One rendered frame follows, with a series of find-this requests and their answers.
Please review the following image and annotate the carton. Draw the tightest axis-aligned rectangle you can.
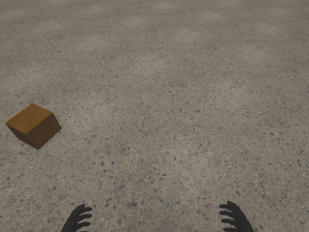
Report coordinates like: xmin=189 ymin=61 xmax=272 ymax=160
xmin=5 ymin=103 xmax=62 ymax=150

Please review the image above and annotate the robot left hand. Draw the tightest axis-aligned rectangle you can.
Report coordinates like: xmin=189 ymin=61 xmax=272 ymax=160
xmin=61 ymin=204 xmax=93 ymax=232

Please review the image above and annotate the robot right hand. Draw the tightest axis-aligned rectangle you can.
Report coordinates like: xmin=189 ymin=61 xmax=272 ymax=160
xmin=219 ymin=201 xmax=254 ymax=232

